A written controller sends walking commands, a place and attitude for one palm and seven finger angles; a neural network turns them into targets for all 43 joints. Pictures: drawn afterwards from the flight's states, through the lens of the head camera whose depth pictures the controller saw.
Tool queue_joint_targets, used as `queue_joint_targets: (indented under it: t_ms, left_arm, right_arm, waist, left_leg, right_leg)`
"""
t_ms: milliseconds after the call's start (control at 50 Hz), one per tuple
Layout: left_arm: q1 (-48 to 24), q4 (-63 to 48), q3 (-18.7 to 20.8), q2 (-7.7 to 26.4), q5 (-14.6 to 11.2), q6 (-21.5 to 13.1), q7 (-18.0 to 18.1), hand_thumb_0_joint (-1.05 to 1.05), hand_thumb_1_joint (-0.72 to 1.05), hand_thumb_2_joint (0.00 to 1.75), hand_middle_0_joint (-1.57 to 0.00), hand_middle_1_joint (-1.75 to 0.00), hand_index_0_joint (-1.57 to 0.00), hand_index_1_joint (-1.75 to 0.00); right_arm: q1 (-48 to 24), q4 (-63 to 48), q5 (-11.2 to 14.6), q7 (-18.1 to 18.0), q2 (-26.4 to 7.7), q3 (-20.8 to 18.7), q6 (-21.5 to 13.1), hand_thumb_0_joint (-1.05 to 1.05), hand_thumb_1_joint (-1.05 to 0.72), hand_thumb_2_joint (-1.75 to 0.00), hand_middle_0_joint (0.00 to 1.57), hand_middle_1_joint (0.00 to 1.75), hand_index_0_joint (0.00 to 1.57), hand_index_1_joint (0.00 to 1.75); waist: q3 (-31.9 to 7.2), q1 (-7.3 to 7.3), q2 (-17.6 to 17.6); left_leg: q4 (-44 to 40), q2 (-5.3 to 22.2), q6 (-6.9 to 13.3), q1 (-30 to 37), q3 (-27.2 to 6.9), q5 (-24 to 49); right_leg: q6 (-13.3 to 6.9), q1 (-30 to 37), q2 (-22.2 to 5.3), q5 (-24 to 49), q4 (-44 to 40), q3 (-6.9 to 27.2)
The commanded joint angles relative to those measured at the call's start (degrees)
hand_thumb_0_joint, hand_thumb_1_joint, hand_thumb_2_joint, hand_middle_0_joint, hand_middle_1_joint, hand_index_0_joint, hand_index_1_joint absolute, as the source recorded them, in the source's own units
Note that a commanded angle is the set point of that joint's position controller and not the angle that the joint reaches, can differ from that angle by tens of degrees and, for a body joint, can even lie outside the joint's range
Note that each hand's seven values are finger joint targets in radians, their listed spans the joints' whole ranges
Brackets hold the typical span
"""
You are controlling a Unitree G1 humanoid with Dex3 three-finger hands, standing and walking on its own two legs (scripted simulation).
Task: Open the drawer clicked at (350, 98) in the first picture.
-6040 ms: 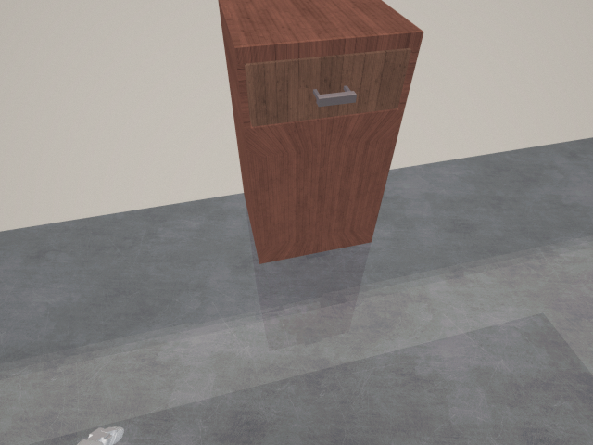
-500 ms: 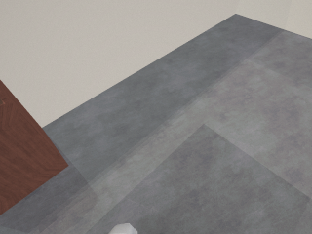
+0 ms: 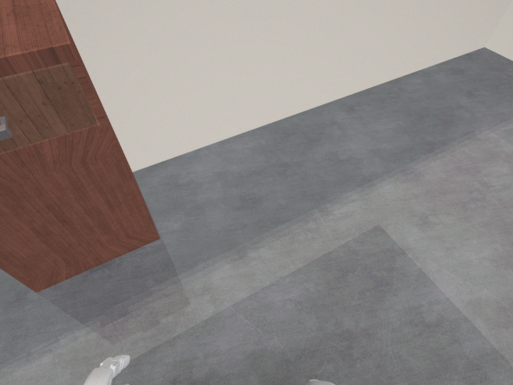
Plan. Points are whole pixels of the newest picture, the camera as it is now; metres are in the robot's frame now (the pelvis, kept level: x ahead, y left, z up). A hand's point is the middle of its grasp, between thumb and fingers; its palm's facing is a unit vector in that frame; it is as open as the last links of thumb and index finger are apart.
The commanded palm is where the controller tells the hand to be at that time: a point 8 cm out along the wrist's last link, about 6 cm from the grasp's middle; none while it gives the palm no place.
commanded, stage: turn to face it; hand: left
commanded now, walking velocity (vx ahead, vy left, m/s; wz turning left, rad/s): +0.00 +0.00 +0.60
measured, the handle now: out of the picture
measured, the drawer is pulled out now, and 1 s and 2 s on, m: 0.00 0.00 0.00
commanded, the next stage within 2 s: take the last steps up to it in 0.80 s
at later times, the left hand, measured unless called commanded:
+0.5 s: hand out of the picture -0.04 +0.19 -0.16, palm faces +0.34 -0.91 -0.26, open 7.4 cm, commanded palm none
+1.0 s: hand out of the picture -0.06 +0.22 -0.16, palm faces +0.46 -0.86 -0.23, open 7.4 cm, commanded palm none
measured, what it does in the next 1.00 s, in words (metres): steps on the spot, turning left: right foot, then left foot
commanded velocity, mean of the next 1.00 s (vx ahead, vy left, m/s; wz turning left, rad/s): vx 0.04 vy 0.00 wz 0.38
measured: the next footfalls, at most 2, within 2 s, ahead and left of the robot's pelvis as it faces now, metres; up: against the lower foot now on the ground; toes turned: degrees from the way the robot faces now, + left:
right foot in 0.08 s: +0.05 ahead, -0.13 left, +0.00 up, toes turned +1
left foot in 0.56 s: -0.03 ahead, +0.11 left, +0.00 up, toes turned +26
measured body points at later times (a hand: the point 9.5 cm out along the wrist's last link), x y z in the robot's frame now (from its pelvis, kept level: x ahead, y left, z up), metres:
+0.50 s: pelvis -0.02 -0.02 +0.00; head +0.01 -0.01 +0.45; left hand -0.06 +0.24 -0.14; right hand +0.14 -0.25 -0.14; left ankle -0.07 +0.11 -0.70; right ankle +0.01 -0.13 -0.74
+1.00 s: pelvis -0.04 +0.01 +0.00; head -0.04 +0.02 +0.45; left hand -0.09 +0.27 -0.14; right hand +0.11 -0.18 -0.14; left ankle -0.07 +0.09 -0.74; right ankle +0.01 -0.12 -0.70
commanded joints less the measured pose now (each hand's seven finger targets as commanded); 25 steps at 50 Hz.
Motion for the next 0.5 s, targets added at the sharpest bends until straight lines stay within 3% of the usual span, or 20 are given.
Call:
queue_joint_targets:
  t_ms: [0, 20, 40, 60, 80, 100, 120, 140, 160, 200, 280, 420, 460, 480]
  left_arm:
    - [4.3, -4.2, 1.3, 4.4, -0.5, -2.1, 0.8, 0.0, 0.9, 0.9, -0.2, -0.3, -0.2, -0.3]
    - [6.4, -3.8, 1.6, 5.0, -0.5, -2.5, 0.9, 0.0, 0.9, 0.9, -0.2, -0.3, -0.2, -0.3]
    - [8.2, -3.7, 2.1, 8.1, 0.0, -3.3, 1.3, 0.0, 0.9, 0.9, -0.2, -0.3, -0.2, -0.3]
    - [8.7, -4.0, 3.2, 13.8, 0.9, -3.7, 1.8, 0.0, 0.9, 0.9, -0.2, -0.3, -0.2, -0.3]
    - [8.9, -4.5, 2.9, 14.3, 0.5, -3.3, 1.8, 0.0, 0.9, 0.9, -0.2, -0.3, -0.2, -0.3]
    - [5.4, -5.1, 2.4, 11.5, 0.5, -3.3, 1.8, 0.0, 0.9, 0.9, -0.2, -0.3, -0.2, -0.3]
    - [1.9, -5.7, 2.1, 9.9, 0.4, -3.4, 1.8, 0.0, 0.9, 0.9, -0.2, -0.3, -0.2, -0.3]
    - [-0.4, -6.3, 1.6, 8.5, 0.3, -3.1, 1.7, 0.0, 0.9, 0.9, -0.2, -0.3, -0.2, -0.3]
    - [-1.4, -6.4, 1.1, 7.1, 0.4, -3.4, 1.5, 0.0, 0.9, 0.9, -0.2, -0.3, -0.2, -0.3]
    - [0.7, -5.8, 0.9, 6.8, 0.4, -3.7, 1.5, 0.0, 0.9, 0.9, -0.2, -0.3, -0.2, -0.3]
    - [5.4, -4.1, 1.2, 7.7, 0.7, -3.5, 1.5, 0.0, 0.9, 0.9, -0.2, -0.3, -0.2, -0.3]
    - [9.2, -1.6, 2.1, 10.2, 1.3, -3.1, 1.3, 0.0, 0.9, 0.9, -0.2, -0.3, -0.2, -0.3]
    - [9.1, -0.9, 2.5, 10.6, 1.3, -2.9, 1.3, 0.0, 0.9, 0.9, -0.2, -0.3, -0.2, -0.3]
    - [8.5, -0.7, 2.5, 10.6, 1.2, -2.8, 1.2, 0.0, 0.9, 0.9, -0.2, -0.3, -0.2, -0.3]
  right_arm:
    - [-2.2, -4.9, 0.1, -0.8, -12.7, -3.8, -0.7, 0.0, -0.9, -0.9, 0.2, 0.3, 0.2, 0.3]
    - [-2.7, -5.2, 0.4, -0.7, -12.2, -3.8, -0.6, 0.0, -0.9, -0.9, 0.2, 0.3, 0.2, 0.3]
    - [-2.0, -5.4, 0.9, -0.4, -9.8, -3.5, -0.8, 0.0, -0.9, -0.9, 0.2, 0.3, 0.2, 0.3]
    - [-0.1, -6.6, 1.2, -0.3, -5.2, -2.8, -0.9, 0.0, -0.9, -0.9, 0.2, 0.3, 0.2, 0.3]
    - [-1.5, -7.0, 0.5, -0.4, -8.3, -3.5, -0.6, 0.0, -0.9, -0.9, 0.2, 0.3, 0.2, 0.3]
    - [-1.3, -6.3, 0.3, -0.1, -8.7, -3.8, 0.0, 0.0, -0.9, -0.9, 0.2, 0.3, 0.2, 0.3]
    - [-0.3, -4.8, 0.1, 0.2, -8.3, -3.9, 0.5, 0.0, -0.9, -0.9, 0.2, 0.3, 0.2, 0.3]
    - [0.5, -3.9, 0.1, 0.6, -8.2, -3.9, 0.8, 0.0, -0.9, -0.9, 0.2, 0.3, 0.2, 0.3]
    - [1.3, -3.0, 0.0, 1.0, -7.8, -3.6, 1.1, 0.0, -0.9, -0.9, 0.2, 0.3, 0.2, 0.3]
    - [1.6, -2.8, 0.1, 1.3, -6.8, -3.4, 1.3, 0.0, -0.9, -0.9, 0.2, 0.3, 0.2, 0.3]
    - [-2.0, -3.4, 0.2, 1.4, -6.4, -3.0, 1.6, 0.0, -0.9, -0.9, 0.2, 0.3, 0.2, 0.3]
    - [-5.8, -4.5, 0.8, 1.1, -4.9, -1.5, 0.5, 0.0, -0.9, -0.9, 0.2, 0.3, 0.2, 0.3]
    - [-4.0, -4.1, 1.0, 0.9, -4.5, -1.2, -0.2, 0.0, -0.9, -0.9, 0.2, 0.3, 0.2, 0.3]
    - [-2.1, -3.7, 0.9, 0.7, -5.0, -1.2, -0.5, 0.0, -0.9, -0.9, 0.2, 0.3, 0.2, 0.3]
  waist:
    - [-6.6, 1.73, 9.4]
    - [-7.3, 2.9, 7.7]
    - [-8.8, 3.86, 0.3]
    - [-9.4, 3.93, -18.0]
    - [-8.4, 4.23, -15.1]
    - [-6.0, 2.33, -10.6]
    - [-4.1, 0.87, -12.1]
    - [-2.1, -0.37, -9.5]
    - [-0.8, -0.88, -9.1]
    - [-0.9, -0.38, -9.9]
    - [-0.9, 2.03, -10.6]
    - [-4.5, 4.28, -12.5]
    - [-6.4, 3.57, -13.0]
    - [-7.1, 2.49, -12.0]
  left_leg:
    - [-3.5, 12.6, 7.3, -0.4, -16.4, 19.0]
    - [-1.0, 10.7, 5.4, -3.6, -15.4, 15.9]
    - [5.2, 7.1, 2.2, -10.4, -12.8, 7.7]
    - [19.7, -1.8, -3.1, -20.9, -0.5, -16.1]
    - [31.0, -0.1, -3.4, -19.6, -0.4, -22.4]
    - [37.5, 1.6, -3.1, -18.7, -1.9, -18.4]
    - [40.6, 2.6, -3.5, -18.6, -1.0, -15.4]
    - [42.6, 3.5, -3.8, -18.2, 0.3, -12.1]
    - [43.7, 4.1, -4.4, -17.9, 1.8, -9.0]
    - [43.2, 4.1, -5.1, -18.1, 3.5, -6.8]
    - [36.5, 5.1, -6.0, -18.1, 5.4, -7.9]
    - [18.7, 4.9, -4.8, -10.4, 9.8, -12.9]
    - [11.7, 4.1, -4.1, -6.3, 11.0, -11.6]
    - [6.5, 3.9, -3.8, -2.4, 11.5, -7.5]
  right_leg:
    - [-0.9, 8.9, 2.3, 5.0, -13.8, -1.2]
    - [-1.0, 14.7, 1.9, 10.5, -21.4, -1.6]
    - [-2.2, 23.3, -3.9, 13.1, -29.4, 4.0]
    - [-8.3, 29.1, -21.1, 18.1, -33.6, 20.4]
    - [-13.3, 20.2, -26.5, 21.2, -33.3, 22.0]
    - [-13.8, 14.9, -23.1, 16.4, -33.8, 16.6]
    - [-12.6, 12.3, -20.3, 12.9, -34.4, 14.1]
    - [-11.4, 10.6, -17.7, 13.0, -33.6, 10.0]
    - [-10.8, 9.9, -15.6, 15.2, -32.8, 5.2]
    - [-10.4, 11.2, -14.3, 17.1, -32.2, 0.9]
    - [-11.2, 15.0, -15.7, 17.8, -32.3, -1.0]
    - [-13.0, 18.7, -18.8, 30.9, -27.2, -3.7]
    - [-12.1, 19.3, -18.7, 34.7, -23.6, -5.1]
    - [-10.6, 17.8, -18.3, 33.6, -21.2, -6.7]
